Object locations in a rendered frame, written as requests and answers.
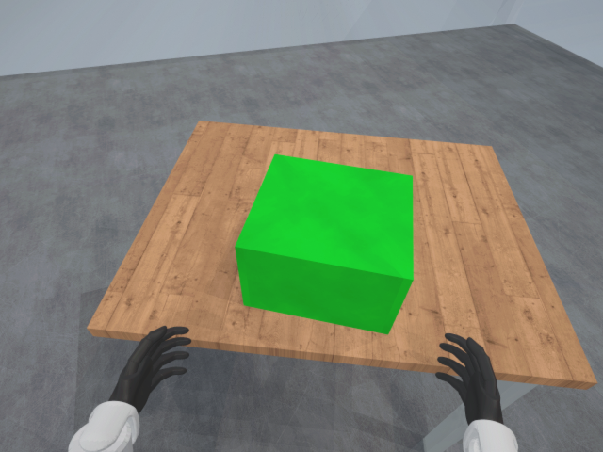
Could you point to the table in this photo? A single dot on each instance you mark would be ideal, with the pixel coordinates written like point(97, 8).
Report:
point(477, 270)

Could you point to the carton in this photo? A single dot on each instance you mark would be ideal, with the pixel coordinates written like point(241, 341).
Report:
point(329, 242)

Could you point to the right robot forearm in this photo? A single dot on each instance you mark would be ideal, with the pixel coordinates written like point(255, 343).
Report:
point(489, 436)

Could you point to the left robot hand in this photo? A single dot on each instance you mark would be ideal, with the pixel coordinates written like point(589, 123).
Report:
point(141, 374)

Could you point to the left robot forearm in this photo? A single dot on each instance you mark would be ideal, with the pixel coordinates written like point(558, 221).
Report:
point(113, 427)

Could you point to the right robot hand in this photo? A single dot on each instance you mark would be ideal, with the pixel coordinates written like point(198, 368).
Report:
point(478, 390)

